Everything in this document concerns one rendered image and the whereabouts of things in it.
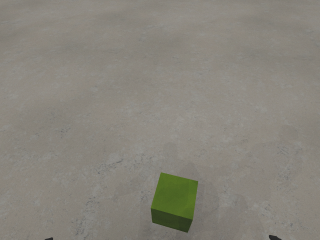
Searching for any carton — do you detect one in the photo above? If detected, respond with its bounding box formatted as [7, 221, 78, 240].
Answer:
[151, 172, 198, 233]

